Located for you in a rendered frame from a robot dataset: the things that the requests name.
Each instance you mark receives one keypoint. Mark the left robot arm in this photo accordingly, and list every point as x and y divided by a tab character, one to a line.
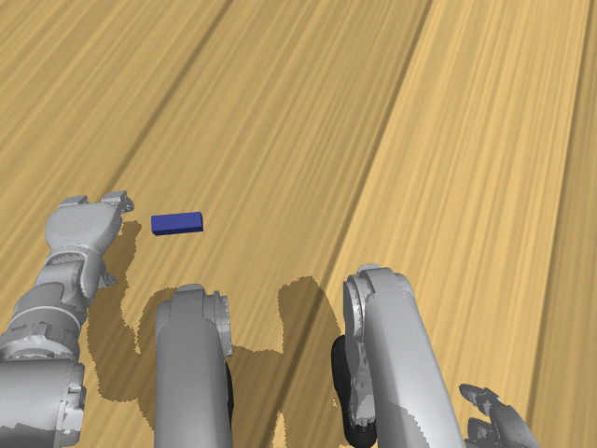
42	396

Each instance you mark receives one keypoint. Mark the right robot foot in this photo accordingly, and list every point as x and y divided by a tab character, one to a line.
357	436

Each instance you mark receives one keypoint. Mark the small box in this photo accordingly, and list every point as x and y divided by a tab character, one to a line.
176	223

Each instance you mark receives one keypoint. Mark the right robot hand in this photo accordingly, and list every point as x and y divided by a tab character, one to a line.
507	428

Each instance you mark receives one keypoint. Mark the left robot hand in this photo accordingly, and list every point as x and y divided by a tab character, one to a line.
94	226

